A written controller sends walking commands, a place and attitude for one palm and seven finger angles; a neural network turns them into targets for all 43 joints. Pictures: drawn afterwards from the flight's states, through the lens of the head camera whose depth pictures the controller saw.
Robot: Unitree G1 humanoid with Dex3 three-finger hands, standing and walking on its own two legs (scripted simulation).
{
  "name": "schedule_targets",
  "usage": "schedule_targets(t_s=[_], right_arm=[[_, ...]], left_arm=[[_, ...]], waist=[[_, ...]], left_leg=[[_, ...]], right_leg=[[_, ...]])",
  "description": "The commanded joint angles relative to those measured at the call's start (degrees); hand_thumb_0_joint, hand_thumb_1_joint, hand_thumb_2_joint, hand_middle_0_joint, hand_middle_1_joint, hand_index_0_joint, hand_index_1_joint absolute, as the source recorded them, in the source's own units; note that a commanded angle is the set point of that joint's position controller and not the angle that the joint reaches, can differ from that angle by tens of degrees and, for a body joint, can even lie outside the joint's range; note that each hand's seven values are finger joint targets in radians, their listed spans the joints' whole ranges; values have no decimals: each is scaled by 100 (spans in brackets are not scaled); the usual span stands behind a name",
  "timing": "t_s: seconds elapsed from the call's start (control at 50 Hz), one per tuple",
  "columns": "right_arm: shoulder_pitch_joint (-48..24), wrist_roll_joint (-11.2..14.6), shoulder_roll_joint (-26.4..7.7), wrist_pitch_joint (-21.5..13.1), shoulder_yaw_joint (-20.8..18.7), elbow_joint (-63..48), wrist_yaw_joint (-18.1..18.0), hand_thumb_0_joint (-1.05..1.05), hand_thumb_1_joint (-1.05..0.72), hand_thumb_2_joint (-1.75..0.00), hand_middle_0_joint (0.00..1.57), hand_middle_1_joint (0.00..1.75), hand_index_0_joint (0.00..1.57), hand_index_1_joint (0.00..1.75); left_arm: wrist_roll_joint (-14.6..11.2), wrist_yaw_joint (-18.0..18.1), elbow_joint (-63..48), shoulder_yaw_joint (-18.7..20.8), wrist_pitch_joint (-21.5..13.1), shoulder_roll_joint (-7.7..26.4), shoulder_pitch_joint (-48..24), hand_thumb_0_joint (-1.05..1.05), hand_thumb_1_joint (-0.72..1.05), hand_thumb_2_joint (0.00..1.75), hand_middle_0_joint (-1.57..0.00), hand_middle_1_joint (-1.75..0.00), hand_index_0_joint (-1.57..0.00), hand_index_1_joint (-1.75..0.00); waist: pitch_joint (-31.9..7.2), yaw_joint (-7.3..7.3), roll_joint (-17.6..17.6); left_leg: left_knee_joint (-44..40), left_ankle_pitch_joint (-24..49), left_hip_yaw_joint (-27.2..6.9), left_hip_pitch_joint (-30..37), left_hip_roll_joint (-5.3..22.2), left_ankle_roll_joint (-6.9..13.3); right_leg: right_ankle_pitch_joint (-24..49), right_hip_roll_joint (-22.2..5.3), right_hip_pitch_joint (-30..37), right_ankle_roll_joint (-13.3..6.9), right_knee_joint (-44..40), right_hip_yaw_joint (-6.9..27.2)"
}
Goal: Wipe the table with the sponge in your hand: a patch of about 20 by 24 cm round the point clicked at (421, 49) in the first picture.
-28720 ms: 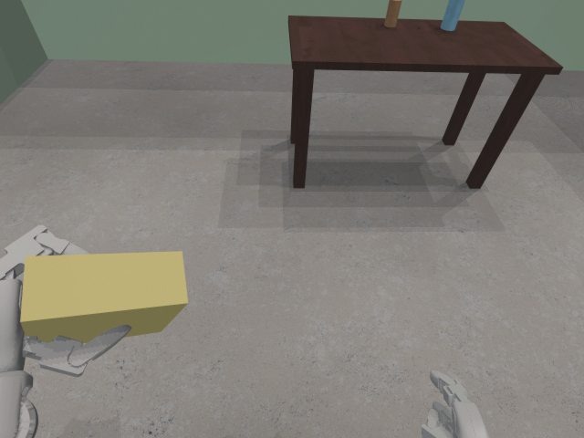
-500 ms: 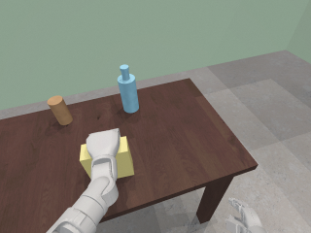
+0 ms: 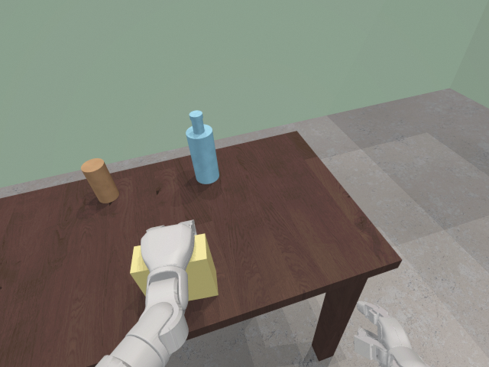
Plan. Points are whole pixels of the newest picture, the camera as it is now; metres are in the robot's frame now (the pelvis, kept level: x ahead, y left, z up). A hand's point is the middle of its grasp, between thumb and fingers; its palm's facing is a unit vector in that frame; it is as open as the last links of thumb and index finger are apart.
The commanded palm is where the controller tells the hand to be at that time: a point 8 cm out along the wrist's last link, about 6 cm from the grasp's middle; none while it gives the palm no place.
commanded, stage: wipe back along the third lane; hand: left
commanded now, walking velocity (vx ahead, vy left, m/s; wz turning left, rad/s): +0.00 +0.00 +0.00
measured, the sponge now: (181, 278) +0.29 +0.18 -0.04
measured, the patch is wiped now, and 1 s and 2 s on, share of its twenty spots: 1.00 1.00 1.00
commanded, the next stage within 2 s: slide back across to the middle lane in 0.86 s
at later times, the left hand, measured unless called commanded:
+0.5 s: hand (177, 263) +0.29 +0.17 +0.01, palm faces -0.02 -0.05 -1.00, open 9.7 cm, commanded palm +0.24 +0.15 +0.04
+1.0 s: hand (177, 263) +0.29 +0.17 +0.01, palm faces -0.02 -0.06 -1.00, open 9.7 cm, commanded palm +0.24 +0.16 +0.05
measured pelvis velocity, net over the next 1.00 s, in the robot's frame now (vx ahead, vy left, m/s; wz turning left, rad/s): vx -0.01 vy -0.01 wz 0.00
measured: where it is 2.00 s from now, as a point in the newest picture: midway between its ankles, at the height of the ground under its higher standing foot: outside the picture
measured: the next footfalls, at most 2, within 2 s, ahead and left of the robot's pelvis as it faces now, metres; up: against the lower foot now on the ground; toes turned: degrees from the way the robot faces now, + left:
none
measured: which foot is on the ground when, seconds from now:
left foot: down 0.00-1.00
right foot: down 0.00-1.00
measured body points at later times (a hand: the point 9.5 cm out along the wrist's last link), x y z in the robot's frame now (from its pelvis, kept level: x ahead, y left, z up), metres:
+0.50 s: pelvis +0.00 +0.00 +0.00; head -0.02 -0.04 +0.45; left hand +0.29 +0.17 +0.07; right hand +0.22 -0.21 -0.10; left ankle +0.00 +0.16 -0.73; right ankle +0.00 -0.13 -0.73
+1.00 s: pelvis -0.01 -0.01 +0.00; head -0.03 -0.04 +0.45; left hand +0.29 +0.17 +0.07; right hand +0.21 -0.22 -0.10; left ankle +0.00 +0.16 -0.73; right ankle +0.00 -0.13 -0.73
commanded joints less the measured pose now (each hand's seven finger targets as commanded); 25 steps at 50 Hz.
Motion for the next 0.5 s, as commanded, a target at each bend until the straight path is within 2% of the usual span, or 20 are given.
schedule_targets(t_s=[0.0, 0.06, 0.1, 0.14, 0.16, 0.18, 0.2, 0.22, 0.24, 0.26, 0.28, 0.3, 0.34, 0.36, 0.38, 0.42, 0.44, 0.46, 0.48], right_arm=[[-1243, 20, -550, -289, -169, -943, -5, 0, -90, -90, 20, 30, 20, 30], [-1211, -8, -588, -297, -198, -900, -6, 0, -90, -90, 20, 30, 20, 30], [-1282, 8, -545, -282, -168, -950, 8, 0, -90, -90, 20, 30, 20, 30], [-1281, 7, -551, -276, -174, -926, 7, 0, -90, -90, 20, 30, 20, 30], [-1265, -1, -569, -276, -195, -911, 12, 0, -90, -90, 20, 30, 20, 30], [-1291, 13, -543, -278, -171, -965, 11, 0, -90, -90, 20, 30, 20, 30], [-1265, 9, -538, -287, -170, -947, 8, 0, -90, -90, 20, 30, 20, 30], [-1257, 10, -558, -278, -177, -912, 4, 0, -90, -90, 20, 30, 20, 30], [-1248, 3, -541, -291, -174, -938, -5, 0, -90, -90, 20, 30, 20, 30], [-1193, -2, -587, -285, -204, -894, -4, 0, -90, -90, 20, 30, 20, 30], [-1238, 1, -550, -294, -173, -957, -15, 0, -90, -90, 20, 30, 20, 30], [-1228, 6, -557, -288, -180, -921, -26, 0, -90, -90, 20, 30, 20, 30], [-1218, 4, -551, -299, -173, -918, -29, 0, -90, -90, 20, 30, 20, 30], [-1177, -4, -586, -306, -198, -899, -29, 0, -90, -90, 20, 30, 20, 30], [-1215, 2, -565, -297, -172, -936, -47, 0, -90, -90, 20, 30, 20, 30], [-1198, 10, -558, -304, -168, -915, -47, 0, -90, -90, 20, 30, 20, 30], [-1170, 1, -564, -312, -176, -903, -52, 0, -90, -90, 20, 30, 20, 30], [-1140, -7, -594, -316, -203, -895, -51, 0, -90, -90, 20, 30, 20, 30], [-1189, 4, -573, -316, -173, -933, -68, 0, -90, -90, 20, 30, 20, 30]], left_arm=[[-332, -224, -337, 49, -40, -255, -451, 0, 10, 130, -120, -160, -120, -160], [-292, -195, -323, 328, -36, -41, -227, 0, 10, 130, -120, -160, -120, -160], [-282, -216, -412, 41, -33, -280, -260, 0, 10, 130, -120, -160, -120, -160], [-225, -233, -368, -27, -20, -306, -418, 0, 10, 130, -120, -160, -120, -160], [-204, -228, -369, 121, -19, -169, -408, 0, 10, 130, -120, -160, -120, -160], [-231, -237, -419, -58, -21, -340, -442, 0, 10, 130, -120, -160, -120, -160], [-261, -239, -349, -70, -31, -364, -500, 0, 10, 130, -120, -160, -120, -160], [-236, -225, -280, 38, -28, -261, -470, 0, 10, 130, -120, -160, -120, -160], [-263, -239, -316, -48, -32, -358, -424, 0, 10, 130, -120, -160, -120, -160], [-247, -216, -290, 250, -37, -97, -404, 0, 10, 130, -120, -160, -120, -160], [-277, -238, -364, 14, -44, -318, -368, 0, 10, 130, -120, -160, -120, -160], [-265, -231, -299, 85, -46, -237, -429, 0, 10, 130, -120, -160, -120, -160], [-253, -232, -275, -7, -42, -318, -511, 0, 10, 130, -120, -160, -120, -160], [-253, -215, -280, 274, -47, -78, -417, 0, 10, 130, -120, -160, -120, -160], [-250, -229, -299, 107, -42, -214, -393, 0, 10, 130, -120, -160, -120, -160], [-230, -220, -215, 43, -37, -268, -557, 0, 10, 130, -120, -160, -120, -160], [-228, -225, -215, 49, -48, -264, -524, 0, 10, 130, -120, -160, -120, -160], [-233, -210, -200, 304, -47, -41, -408, 0, 10, 130, -120, -160, -120, -160], [-258, -221, -239, 203, -42, -133, -404, 0, 10, 130, -120, -160, -120, -160]], waist=[[-311, -42, -1116], [-569, 50, -1161], [-450, -11, -1101], [-423, -33, -1053], [-465, 0, -1032], [-502, -20, -963], [-467, -47, -1125], [-476, -20, -1066], [-543, -12, -1073], [-599, 6, -1137], [-656, -4, -1184], [-488, -34, -1192], [-489, -46, -1137], [-573, 13, -1182], [-614, -8, -1181], [-454, -41, -1128], [-530, -35, -1113], [-581, 17, -1200], [-576, 1, -1194]], left_leg=[[-369, 840, 282, 230, -470, 401], [-333, 995, 274, 259, -475, 388], [-320, 1010, 284, 250, -474, 389], [-307, 980, 286, 262, -477, 395], [-322, 960, 249, 256, -465, 382], [-313, 964, 267, 262, -482, 397], [-308, 927, 253, 226, -474, 402], [-304, 923, 259, 211, -470, 392], [-283, 971, 278, 228, -489, 407], [-287, 985, 248, 201, -467, 384], [-272, 1017, 265, 207, -486, 404], [-259, 970, 274, 180, -475, 400], [-282, 899, 276, 165, -480, 399], [-289, 910, 244, 148, -477, 390], [-280, 912, 271, 168, -491, 402], [-296, 832, 258, 135, -476, 396], [-271, 881, 269, 157, -485, 402], [-276, 864, 250, 120, -476, 392], [-289, 833, 270, 115, -488, 398]], right_leg=[[1028, 338, 217, -351, -688, -216], [1306, 345, 379, -374, -648, -155], [1351, 322, 319, -359, -609, -198], [1257, 325, 239, -369, -619, -174], [1200, 347, 235, -392, -608, -178], [1225, 338, 242, -385, -560, -200], [1211, 343, 223, -371, -567, -229], [1184, 340, 205, -382, -558, -205], [1297, 334, 268, -373, -557, -197], [1326, 348, 297, -390, -540, -180], [1412, 328, 350, -364, -506, -203], [1334, 324, 248, -356, -560, -191], [1221, 324, 212, -358, -561, -199], [1222, 348, 270, -377, -565, -169], [1225, 325, 289, -356, -550, -171], [1072, 338, 153, -368, -554, -210], [1162, 336, 189, -369, -559, -182], [1169, 343, 247, -374, -576, -153], [1126, 323, 256, -353, -561, -172]])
